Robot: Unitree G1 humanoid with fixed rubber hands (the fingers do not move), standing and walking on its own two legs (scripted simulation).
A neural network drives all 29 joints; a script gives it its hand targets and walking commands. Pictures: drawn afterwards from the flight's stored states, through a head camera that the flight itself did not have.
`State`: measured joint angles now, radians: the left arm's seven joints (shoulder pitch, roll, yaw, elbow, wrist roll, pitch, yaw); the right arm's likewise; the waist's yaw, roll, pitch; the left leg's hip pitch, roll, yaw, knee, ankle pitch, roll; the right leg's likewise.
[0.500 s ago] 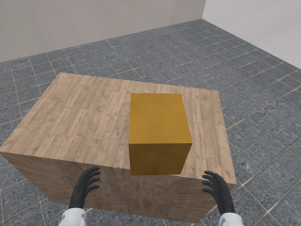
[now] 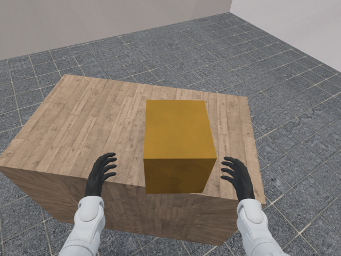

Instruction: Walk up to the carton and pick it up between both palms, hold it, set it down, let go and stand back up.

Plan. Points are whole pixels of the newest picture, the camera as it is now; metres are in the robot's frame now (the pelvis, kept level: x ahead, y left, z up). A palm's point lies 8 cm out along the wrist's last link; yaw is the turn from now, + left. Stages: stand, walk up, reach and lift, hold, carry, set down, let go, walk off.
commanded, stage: reach and lift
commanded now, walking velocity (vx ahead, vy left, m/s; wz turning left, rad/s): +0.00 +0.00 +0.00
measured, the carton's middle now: (175, 147) +0.43 -0.02 -0.06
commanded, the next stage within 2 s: none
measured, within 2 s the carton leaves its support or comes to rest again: neither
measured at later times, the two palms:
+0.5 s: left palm (100, 148) +0.34 +0.17 +0.05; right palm (240, 152) +0.35 -0.17 +0.05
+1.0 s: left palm (105, 111) +0.41 +0.16 +0.11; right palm (237, 114) +0.42 -0.16 +0.11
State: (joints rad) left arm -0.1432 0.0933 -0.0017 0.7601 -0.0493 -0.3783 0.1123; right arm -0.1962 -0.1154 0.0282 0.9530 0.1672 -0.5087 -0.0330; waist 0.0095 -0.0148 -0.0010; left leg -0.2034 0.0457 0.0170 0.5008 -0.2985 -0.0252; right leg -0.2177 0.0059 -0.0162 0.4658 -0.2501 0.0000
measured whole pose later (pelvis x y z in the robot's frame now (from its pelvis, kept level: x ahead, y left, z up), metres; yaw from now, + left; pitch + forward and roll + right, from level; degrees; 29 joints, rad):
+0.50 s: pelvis +0.00 +0.00 +0.01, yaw -1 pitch +2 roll -1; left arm -0.44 0.07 0.07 0.77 -0.02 -0.12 0.11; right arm -0.48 -0.16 0.04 0.97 0.24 -0.27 -0.07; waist 0.03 -0.02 -0.03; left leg -0.21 0.05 0.03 0.42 -0.25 -0.02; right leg -0.22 0.02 0.00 0.36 -0.18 0.00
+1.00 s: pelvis -0.01 +0.00 +0.00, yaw -2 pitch +9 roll -1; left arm -0.87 0.11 0.11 1.05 -0.05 0.00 0.14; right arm -0.89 -0.21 0.03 1.18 0.28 -0.09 -0.11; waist 0.06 -0.01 -0.12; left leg -0.37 0.06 0.03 0.46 -0.24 -0.03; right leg -0.38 0.03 0.01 0.38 -0.16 0.00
